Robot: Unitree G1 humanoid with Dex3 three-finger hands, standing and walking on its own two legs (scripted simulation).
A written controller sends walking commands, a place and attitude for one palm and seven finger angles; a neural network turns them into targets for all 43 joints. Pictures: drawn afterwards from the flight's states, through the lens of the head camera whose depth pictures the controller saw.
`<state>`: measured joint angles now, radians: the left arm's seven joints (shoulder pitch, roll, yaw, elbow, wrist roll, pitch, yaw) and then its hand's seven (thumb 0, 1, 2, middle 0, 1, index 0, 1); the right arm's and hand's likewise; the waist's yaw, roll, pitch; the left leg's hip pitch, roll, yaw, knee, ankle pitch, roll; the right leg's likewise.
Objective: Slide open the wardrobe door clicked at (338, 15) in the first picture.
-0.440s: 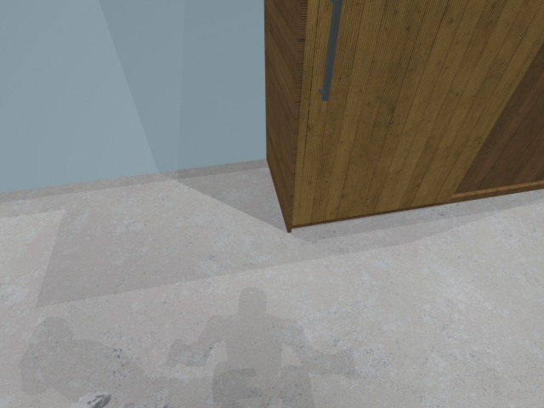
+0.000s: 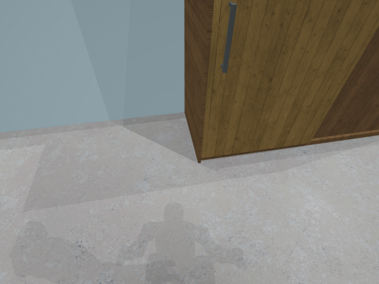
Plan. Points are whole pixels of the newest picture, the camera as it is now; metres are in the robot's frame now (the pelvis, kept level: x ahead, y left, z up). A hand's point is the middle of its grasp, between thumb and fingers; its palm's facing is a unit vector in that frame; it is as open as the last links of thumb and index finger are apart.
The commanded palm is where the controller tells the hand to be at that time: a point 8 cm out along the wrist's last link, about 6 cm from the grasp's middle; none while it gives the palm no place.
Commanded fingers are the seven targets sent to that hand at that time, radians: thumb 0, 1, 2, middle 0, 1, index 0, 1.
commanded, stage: stand and wait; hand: left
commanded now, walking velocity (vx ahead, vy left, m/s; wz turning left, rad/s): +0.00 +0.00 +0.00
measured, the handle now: (227, 39) +1.00 -0.09 +0.08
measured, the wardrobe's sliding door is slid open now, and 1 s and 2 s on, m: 0.00 0.00 0.00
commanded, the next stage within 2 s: look at it before walking up in 0.38 s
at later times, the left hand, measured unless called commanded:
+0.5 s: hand out of the picture +0.06 +0.24 -0.15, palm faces -0.04 -0.94 -0.34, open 7.4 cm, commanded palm none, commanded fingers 0.00 0.90 0.90 -0.20 -0.30 -0.20 -0.30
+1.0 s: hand out of the picture +0.07 +0.24 -0.15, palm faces -0.04 -0.94 -0.34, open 7.4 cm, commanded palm none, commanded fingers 0.00 0.90 0.90 -0.20 -0.30 -0.20 -0.30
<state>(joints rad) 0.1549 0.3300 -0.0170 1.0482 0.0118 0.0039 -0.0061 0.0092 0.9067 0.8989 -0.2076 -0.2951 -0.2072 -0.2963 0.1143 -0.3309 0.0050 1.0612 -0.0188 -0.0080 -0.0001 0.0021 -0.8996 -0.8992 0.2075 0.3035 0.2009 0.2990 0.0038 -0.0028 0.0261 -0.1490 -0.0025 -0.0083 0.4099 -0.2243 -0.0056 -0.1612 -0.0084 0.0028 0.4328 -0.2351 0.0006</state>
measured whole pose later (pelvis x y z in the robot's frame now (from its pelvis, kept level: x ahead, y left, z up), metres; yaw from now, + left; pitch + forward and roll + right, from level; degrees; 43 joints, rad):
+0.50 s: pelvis -0.01 +0.00 +0.00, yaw +0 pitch -2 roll +0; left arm 0.14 0.34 -0.01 1.08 0.01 0.00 -0.01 0.01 0.91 0.90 -0.21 -0.29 -0.21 -0.30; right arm 0.14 -0.34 0.01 1.11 -0.02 -0.01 0.00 0.00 -0.90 -0.90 0.21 0.30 0.20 0.30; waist 0.00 0.01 0.03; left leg -0.15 0.00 -0.01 0.37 -0.19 -0.01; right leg -0.17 0.00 0.00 0.40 -0.20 -0.01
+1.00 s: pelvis +0.00 -0.01 +0.00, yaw +0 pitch -2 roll +0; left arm 0.14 0.34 -0.01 1.08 0.01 0.00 -0.01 0.01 0.91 0.90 -0.21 -0.29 -0.21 -0.30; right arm 0.11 -0.34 0.01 1.11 -0.01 -0.01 0.00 0.00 -0.90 -0.90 0.21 0.30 0.20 0.30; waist 0.00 0.00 0.03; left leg -0.13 0.01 -0.01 0.35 -0.19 -0.02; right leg -0.14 0.00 0.01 0.37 -0.20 -0.01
